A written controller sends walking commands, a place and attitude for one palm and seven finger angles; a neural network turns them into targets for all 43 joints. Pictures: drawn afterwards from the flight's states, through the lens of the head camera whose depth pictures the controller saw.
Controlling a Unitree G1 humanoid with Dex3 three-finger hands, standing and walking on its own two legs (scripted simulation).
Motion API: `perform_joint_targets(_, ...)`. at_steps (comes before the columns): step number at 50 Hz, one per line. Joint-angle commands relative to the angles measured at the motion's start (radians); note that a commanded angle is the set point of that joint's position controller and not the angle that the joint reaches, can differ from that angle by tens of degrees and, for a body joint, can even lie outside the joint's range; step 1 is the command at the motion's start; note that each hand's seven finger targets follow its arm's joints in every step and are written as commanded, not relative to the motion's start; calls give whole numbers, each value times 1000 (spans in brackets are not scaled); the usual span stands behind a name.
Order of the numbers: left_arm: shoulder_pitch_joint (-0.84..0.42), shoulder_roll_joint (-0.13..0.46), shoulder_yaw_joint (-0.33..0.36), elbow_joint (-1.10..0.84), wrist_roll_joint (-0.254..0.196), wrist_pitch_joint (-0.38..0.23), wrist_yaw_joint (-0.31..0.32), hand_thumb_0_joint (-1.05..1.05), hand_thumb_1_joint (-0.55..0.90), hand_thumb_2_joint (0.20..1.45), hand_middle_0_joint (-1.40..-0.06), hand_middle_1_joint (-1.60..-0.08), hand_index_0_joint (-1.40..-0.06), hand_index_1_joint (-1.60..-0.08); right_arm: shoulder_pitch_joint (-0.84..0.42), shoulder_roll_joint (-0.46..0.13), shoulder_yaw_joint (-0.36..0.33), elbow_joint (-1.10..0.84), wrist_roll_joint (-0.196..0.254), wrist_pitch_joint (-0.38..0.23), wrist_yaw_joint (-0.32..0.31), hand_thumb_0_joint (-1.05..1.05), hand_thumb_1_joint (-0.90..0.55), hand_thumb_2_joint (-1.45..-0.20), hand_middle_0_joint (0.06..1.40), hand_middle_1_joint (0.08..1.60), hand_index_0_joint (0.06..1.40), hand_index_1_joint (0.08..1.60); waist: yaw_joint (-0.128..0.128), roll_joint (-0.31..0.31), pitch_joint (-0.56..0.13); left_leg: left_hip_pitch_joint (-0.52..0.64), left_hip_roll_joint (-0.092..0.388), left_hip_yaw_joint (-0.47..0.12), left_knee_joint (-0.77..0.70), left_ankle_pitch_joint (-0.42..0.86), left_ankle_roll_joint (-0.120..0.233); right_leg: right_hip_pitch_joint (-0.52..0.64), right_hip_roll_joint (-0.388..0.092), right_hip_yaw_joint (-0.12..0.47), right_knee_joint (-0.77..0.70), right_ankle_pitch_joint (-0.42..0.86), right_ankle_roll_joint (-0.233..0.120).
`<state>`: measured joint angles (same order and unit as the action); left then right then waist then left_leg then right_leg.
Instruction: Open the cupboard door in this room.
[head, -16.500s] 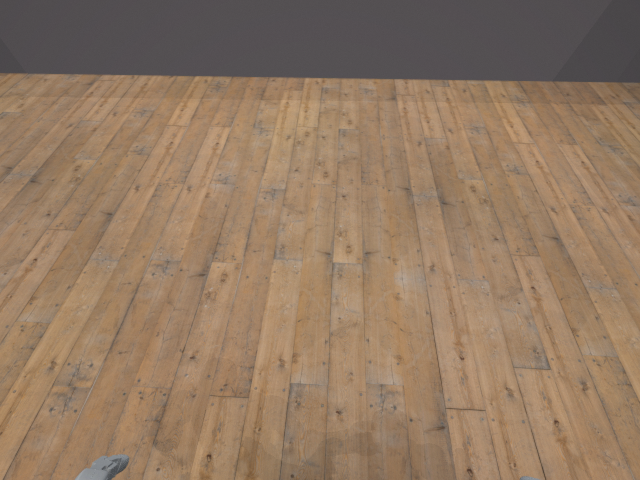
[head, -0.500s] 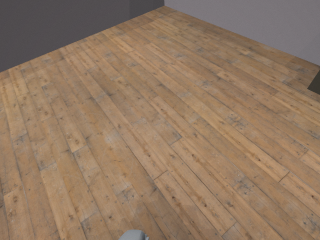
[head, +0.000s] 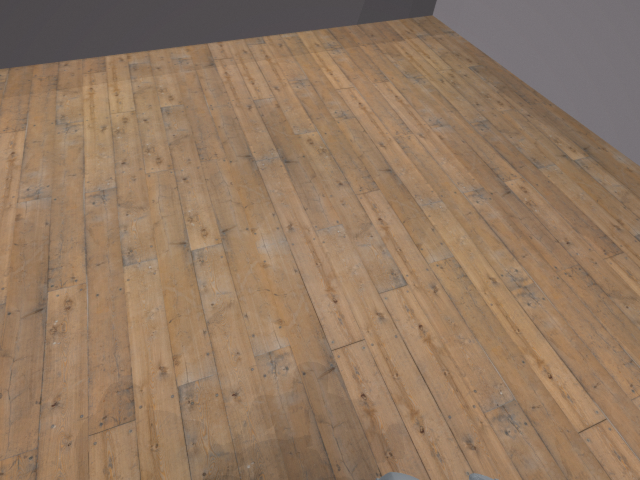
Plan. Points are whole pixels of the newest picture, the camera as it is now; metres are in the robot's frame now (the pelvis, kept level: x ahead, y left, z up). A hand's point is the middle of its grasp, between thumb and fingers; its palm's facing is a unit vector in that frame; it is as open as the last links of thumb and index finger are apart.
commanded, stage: turn or walk to find it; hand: left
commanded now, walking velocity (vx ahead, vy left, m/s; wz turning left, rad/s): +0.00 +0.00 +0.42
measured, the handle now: out of the picture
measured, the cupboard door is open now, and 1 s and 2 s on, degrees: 0 0 0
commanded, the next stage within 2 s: stand and wait in 1.24 s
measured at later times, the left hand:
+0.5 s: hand out of the picture +0.02 +0.14 -0.15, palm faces +0.20 -0.94 -0.28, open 7.4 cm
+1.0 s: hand out of the picture -0.16 +0.19 -0.19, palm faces +0.48 -0.85 -0.22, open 7.4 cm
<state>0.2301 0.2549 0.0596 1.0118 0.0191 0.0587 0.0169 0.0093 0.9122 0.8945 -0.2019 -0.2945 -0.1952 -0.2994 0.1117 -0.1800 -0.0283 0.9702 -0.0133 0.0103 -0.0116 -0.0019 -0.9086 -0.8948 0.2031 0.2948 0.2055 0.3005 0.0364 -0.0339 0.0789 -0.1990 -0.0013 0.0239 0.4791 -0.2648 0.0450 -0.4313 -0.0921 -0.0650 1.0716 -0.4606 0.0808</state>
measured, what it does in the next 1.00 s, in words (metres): steps on the spot, turning left: right foot, then left foot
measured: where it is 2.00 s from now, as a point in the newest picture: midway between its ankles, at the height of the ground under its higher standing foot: outside the picture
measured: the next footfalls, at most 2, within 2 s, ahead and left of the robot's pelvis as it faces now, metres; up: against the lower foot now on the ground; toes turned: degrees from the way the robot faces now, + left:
right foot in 0.32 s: +0.04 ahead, -0.15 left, +0.00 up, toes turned +3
left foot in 0.84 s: -0.11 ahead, +0.07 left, +0.00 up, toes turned +26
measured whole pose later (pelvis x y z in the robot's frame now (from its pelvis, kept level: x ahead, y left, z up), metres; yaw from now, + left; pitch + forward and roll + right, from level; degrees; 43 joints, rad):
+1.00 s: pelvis -0.09 -0.02 +0.00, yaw +25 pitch +0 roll -2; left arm 0.23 0.27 0.07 1.02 0.02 0.08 0.01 0.01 0.91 0.89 -0.20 -0.29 -0.19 -0.30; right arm 0.15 -0.17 -0.03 0.97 -0.02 0.01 -0.01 0.00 -0.91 -0.89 0.20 0.29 0.20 0.30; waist 0.03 -0.05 0.06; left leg -0.18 0.00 0.02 0.48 -0.29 0.05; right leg -0.47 -0.09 -0.08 1.06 -0.41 0.08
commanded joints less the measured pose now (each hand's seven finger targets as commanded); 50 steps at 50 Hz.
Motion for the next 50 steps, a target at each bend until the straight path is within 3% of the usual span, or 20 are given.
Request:
perform_joint_targets(1, -9, 64, 11, -78, -5, -27, 2, 0, 900, 900, -200, -300, -200, -300, 91, -204, -54, -36, 1, -11, -8, 0, -900, -900, 200, 300, 200, 300, -41, 159, -93, 123, 233, -186, -137, 600, 104, -95, -14, 40, 40, 75, 15)
perform_joint_targets(9, -108, 43, 7, -141, -9, -25, 5, 0, 900, 900, -200, -300, -200, -300, 118, -210, -71, -48, -13, 2, -1, 0, -900, -900, 200, 300, 200, 300, -65, 197, -64, 23, 229, -312, -145, 399, 129, -3, 22, 38, -211, 23, 7)
perform_joint_targets(12, -65, 41, 6, -139, -15, -36, 6, 0, 900, 900, -200, -300, -200, -300, 102, -218, -77, -56, -15, 7, 1, 0, -900, -900, 200, 300, 200, 300, -44, 205, -91, -28, 211, -347, -103, 410, 119, 122, 54, 24, -382, 55, -7)
perform_joint_targets(14, 0, 51, 12, -122, -16, -47, 8, 0, 900, 900, -200, -300, -200, -300, 94, -209, -79, -63, -8, 9, 2, 0, -900, -900, 200, 300, 200, 300, -9, 176, -122, -109, 167, -334, -37, 331, 77, 281, 55, 12, -590, 219, -13)
perform_joint_targets(15, 31, 91, 19, -117, -10, -57, 11, 0, 900, 900, -200, -300, -200, -300, 100, -177, -76, -64, 0, 9, 6, 0, -900, -900, 200, 300, 200, 300, 2, 77, -137, -204, 111, -301, 28, 198, 28, 404, 1, 60, -703, 285, -25)
perform_joint_targets(16, 62, 173, 35, -117, 6, -68, 20, 0, 900, 900, -200, -300, -200, -300, 125, -109, -65, -80, 7, 8, 11, 0, -900, -900, 200, 300, 200, 300, 12, -173, -169, -357, -14, -151, 230, -102, -44, 511, -242, 286, -783, 277, -92)
perform_joint_targets(17, 55, 213, 38, -132, 3, -64, 20, 0, 900, 900, -200, -300, -200, -300, 89, -120, -70, -103, 1, 15, 6, 0, -900, -900, 200, 300, 200, 300, 22, -259, -119, -387, -58, -91, 444, -328, -70, 369, -402, 417, -813, 351, -201)
perform_joint_targets(18, 5, 182, 31, -152, -2, -58, 21, 0, 900, 900, -200, -300, -200, -300, 107, -154, -82, -86, -7, 31, 11, 0, -900, -900, 200, 300, 200, 300, -3, -140, -99, -336, -27, -128, 600, -276, -63, 229, -378, 353, -841, 198, -234)
perform_joint_targets(19, -70, 154, 36, -168, -5, -61, 24, 0, 900, 900, -200, -300, -200, -300, 134, -148, -85, -61, -12, 46, 16, 0, -900, -900, 200, 300, 200, 300, -35, -197, -51, -341, -5, -141, 677, -230, -65, 144, -332, 323, -883, 42, -211)
perform_joint_targets(20, -115, 132, 28, -182, -6, -54, 23, 0, 900, 900, -200, -300, -200, -300, 151, -145, -89, -47, -14, 53, 20, 0, -900, -900, 200, 300, 200, 300, -58, -142, -13, -336, 5, -120, 731, -185, -68, 104, -294, 276, -880, 17, -183)
perform_joint_targets(23, -105, 84, 10, -177, -7, -70, 18, 0, 900, 900, -200, -300, -200, -300, 211, -121, -78, -10, -13, 53, 27, 0, -900, -900, 200, 300, 200, 300, -74, -115, -25, -345, 18, -79, 773, -65, -98, 175, -205, 92, -819, 225, -152)
perform_joint_targets(28, -5, 97, 18, -137, 0, -71, 21, 0, 900, 900, -200, -300, -200, -300, 151, -119, -72, -22, -11, 54, 27, 0, -900, -900, 200, 300, 200, 300, -27, -116, -50, -337, 46, -55, 664, -95, -119, 260, -241, 92, -811, 235, -187)
perform_joint_targets(35, 75, 146, 35, -86, 14, -63, 16, 0, 900, 900, -200, -300, -200, -300, 53, -96, -50, -45, 4, 33, 23, 0, -900, -900, 200, 300, 200, 300, 25, -159, -97, -229, 42, 18, 336, -236, -106, 350, -286, 71, -735, 459, -228)
perform_joint_targets(38, 56, 164, 38, -77, 12, -58, 14, 0, 900, 900, -200, -300, -200, -300, 97, -94, -44, -38, 10, 23, 17, 0, -900, -900, 200, 300, 200, 300, -6, -165, -138, -131, 29, 56, 184, -181, -94, 338, -289, 31, -671, 525, -214)
perform_joint_targets(40, 23, 146, 38, -78, 1, -50, 12, 0, 900, 900, -200, -300, -200, -300, 163, -113, -48, -22, 9, 10, 19, 0, -900, -900, 200, 300, 200, 300, -55, -90, -162, 48, 36, 43, -57, 25, -79, 234, -248, -40, -551, 447, -138)
perform_joint_targets(41, 38, 102, 31, -94, -8, -42, 11, 0, 900, 900, -200, -300, -200, -300, 190, -183, -61, -19, 3, -3, 18, 0, -900, -900, 200, 300, 200, 300, -74, 103, -180, 174, 165, -126, -167, 105, -35, 77, -164, -104, -378, 285, -74)
perform_joint_targets(42, 1, 38, 10, -133, -8, -34, 4, 0, 900, 900, -200, -300, -200, -300, 203, -278, -83, -29, -4, -2, 10, 0, -900, -900, 200, 300, 200, 300, -92, 378, -121, 195, 385, -397, -207, 393, 52, -164, -38, -116, -184, -131, -4)
perform_joint_targets(43, -47, 58, 9, -134, -1, -20, 8, 0, 900, 900, -200, -300, -200, -300, 204, -297, -84, -20, -6, 10, 6, 0, -900, -900, 200, 300, 200, 300, -102, 291, -101, 102, 423, -355, -193, 432, 109, -128, -39, -24, -82, -143, -19)
perform_joint_targets(46, -57, 72, 21, -95, 0, -12, -3, 0, 900, 900, -200, -300, -200, -300, 79, -214, -55, -38, -8, 2, -16, 0, -900, -900, 200, 300, 200, 300, -52, 249, -25, 47, 271, -238, -175, 451, 76, -146, -28, 38, 35, 31, -11)
perform_joint_targets(50, -19, 74, 18, -69, -4, -25, -8, 0, 900, 900, -200, -300, -200, -300, 97, -203, -51, -42, 3, -12, -15, 0, -900, -900, 200, 300, 200, 300, -39, 169, -87, 163, 216, -172, -137, 621, 76, -153, -8, 32, 65, 101, 12)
